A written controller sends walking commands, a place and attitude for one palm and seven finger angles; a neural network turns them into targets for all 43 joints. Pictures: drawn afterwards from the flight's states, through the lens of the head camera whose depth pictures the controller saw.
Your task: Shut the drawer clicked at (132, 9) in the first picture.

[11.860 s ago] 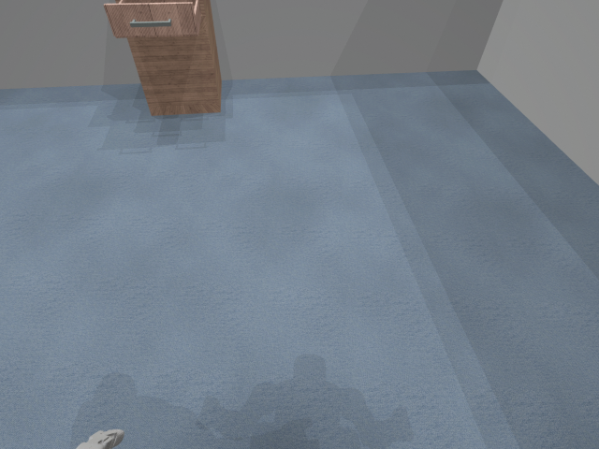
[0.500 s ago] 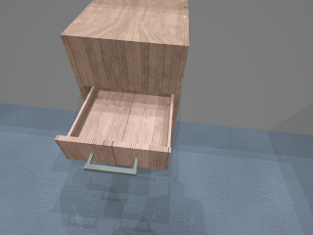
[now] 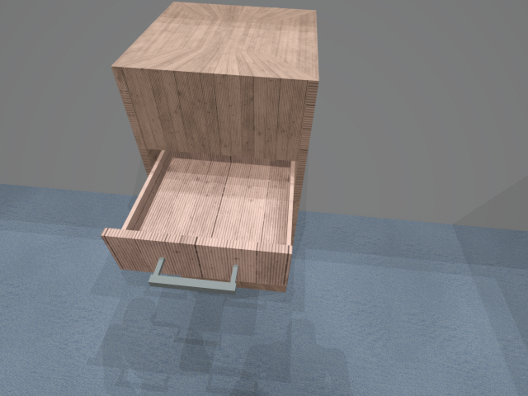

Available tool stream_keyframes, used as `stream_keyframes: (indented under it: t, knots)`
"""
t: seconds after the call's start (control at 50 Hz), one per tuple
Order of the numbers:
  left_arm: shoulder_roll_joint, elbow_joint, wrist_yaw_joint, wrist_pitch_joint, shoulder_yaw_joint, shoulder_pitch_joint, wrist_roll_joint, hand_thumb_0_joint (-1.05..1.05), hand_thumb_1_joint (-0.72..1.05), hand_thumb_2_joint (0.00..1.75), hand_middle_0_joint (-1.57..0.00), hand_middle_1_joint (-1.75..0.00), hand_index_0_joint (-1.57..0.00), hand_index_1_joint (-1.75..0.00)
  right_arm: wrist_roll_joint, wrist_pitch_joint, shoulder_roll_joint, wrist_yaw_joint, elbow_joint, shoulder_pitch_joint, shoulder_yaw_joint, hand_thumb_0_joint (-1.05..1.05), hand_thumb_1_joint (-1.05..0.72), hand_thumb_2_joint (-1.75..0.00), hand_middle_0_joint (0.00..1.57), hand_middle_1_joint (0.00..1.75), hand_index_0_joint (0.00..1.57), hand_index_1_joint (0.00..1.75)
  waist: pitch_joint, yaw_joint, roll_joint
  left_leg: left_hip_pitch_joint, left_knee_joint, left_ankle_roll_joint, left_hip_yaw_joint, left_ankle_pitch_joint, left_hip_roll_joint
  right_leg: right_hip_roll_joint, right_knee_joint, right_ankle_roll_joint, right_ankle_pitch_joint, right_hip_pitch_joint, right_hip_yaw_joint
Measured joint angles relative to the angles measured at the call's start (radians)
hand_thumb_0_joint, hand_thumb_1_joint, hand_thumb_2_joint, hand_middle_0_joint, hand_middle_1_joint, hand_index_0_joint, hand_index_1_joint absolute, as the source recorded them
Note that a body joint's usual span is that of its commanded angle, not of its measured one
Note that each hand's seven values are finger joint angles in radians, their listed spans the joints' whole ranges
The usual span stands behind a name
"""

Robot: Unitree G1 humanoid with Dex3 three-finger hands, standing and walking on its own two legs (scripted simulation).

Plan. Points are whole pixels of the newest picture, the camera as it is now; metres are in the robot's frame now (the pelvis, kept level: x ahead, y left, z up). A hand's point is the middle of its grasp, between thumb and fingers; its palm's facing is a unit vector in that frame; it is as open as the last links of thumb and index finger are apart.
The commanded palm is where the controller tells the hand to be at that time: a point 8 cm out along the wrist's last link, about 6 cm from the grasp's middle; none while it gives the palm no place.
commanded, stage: come to a stop and stand still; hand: left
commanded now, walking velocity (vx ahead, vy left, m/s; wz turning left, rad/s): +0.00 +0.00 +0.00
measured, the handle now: (195, 275) +0.37 +0.16 -0.12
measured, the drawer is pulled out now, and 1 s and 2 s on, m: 0.28 0.28 0.28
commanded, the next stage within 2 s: look again from close up in 0.70 s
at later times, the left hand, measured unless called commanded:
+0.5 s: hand out of the picture -0.06 +0.16 -0.17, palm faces +0.03 -0.99 -0.15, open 7.3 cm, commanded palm none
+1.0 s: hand out of the picture -0.03 +0.14 -0.17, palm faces +0.03 -0.99 -0.12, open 7.3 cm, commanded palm none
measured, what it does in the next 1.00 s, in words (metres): stands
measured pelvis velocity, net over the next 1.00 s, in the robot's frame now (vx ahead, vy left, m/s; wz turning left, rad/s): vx -0.01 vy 0.00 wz -0.01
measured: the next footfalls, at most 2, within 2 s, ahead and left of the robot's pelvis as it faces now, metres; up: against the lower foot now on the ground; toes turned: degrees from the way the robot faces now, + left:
none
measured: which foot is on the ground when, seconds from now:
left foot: down 0.00-1.00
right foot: down 0.00-1.00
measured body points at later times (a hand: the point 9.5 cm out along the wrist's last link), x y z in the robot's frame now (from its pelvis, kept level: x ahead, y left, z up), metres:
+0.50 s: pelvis -0.02 +0.01 +0.00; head -0.02 +0.02 +0.45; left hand -0.06 +0.22 -0.16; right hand -0.03 -0.21 -0.15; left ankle +0.01 +0.07 -0.74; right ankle -0.02 -0.12 -0.74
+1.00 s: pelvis -0.01 +0.00 +0.01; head -0.01 +0.01 +0.46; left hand -0.03 +0.20 -0.16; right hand -0.02 -0.21 -0.15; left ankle +0.01 +0.07 -0.74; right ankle -0.02 -0.12 -0.74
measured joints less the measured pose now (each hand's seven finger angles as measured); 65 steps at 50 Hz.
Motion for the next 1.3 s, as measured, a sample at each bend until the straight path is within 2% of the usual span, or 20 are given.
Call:
stream_keyframes:
  t: [0.14,0.38,0.82,1.3]
  knots:
    - [0.014,-0.029,-0.009,0.013,0.006,0.005,0.009,0.00,0.91,0.90,-0.19,-0.30,-0.20,-0.30,-0.004,0.017,-0.012,0.015,-0.027,-0.003,-0.007,0.01,-0.92,-0.89,0.19,0.30,0.20,0.30,-0.033,0.007,-0.009,-0.006,-0.018,0.010,0.010,0.023,-0.011,-0.012,0.009,0.004,0.012,-0.020,0.009]
    - [0.014,-0.030,-0.014,0.019,0.009,0.039,0.011,0.00,0.91,0.90,-0.19,-0.30,-0.20,-0.30,0.000,0.017,0.000,0.022,-0.009,0.018,-0.003,0.01,-0.91,-0.89,0.20,0.30,0.20,0.30,-0.018,0.017,-0.023,-0.002,-0.084,0.018,0.013,0.072,-0.026,-0.024,-0.025,0.013,0.046,-0.031,0.012]
    - [-0.024,0.006,-0.008,0.008,0.005,0.045,0.007,0.00,0.91,0.90,-0.19,-0.30,-0.20,-0.30,0.005,0.004,0.032,0.015,0.049,0.016,0.002,0.01,-0.91,-0.89,0.19,0.30,0.20,0.30,-0.013,0.015,-0.028,0.024,-0.110,0.009,0.015,0.073,-0.019,-0.015,-0.055,0.009,0.049,-0.006,0.016]
    - [-0.016,0.000,-0.006,0.009,0.010,0.034,0.007,0.00,0.91,0.90,-0.19,-0.30,-0.20,-0.30,0.006,0.002,0.036,0.012,0.062,0.020,0.003,0.00,-0.91,-0.89,0.19,0.30,0.20,0.30,-0.009,0.013,-0.028,0.043,-0.121,0.007,0.019,0.068,-0.018,-0.014,-0.064,0.009,0.046,0.011,0.021]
